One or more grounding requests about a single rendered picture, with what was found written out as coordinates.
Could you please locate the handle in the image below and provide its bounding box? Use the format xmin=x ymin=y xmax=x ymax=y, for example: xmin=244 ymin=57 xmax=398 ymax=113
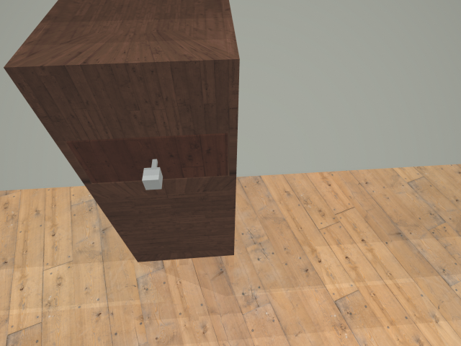
xmin=142 ymin=159 xmax=163 ymax=190

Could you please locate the drawer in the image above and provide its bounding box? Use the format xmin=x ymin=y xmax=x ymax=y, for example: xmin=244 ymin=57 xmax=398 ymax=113
xmin=66 ymin=133 xmax=228 ymax=183

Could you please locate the cabinet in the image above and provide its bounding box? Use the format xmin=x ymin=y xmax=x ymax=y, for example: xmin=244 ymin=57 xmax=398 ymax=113
xmin=4 ymin=0 xmax=240 ymax=262

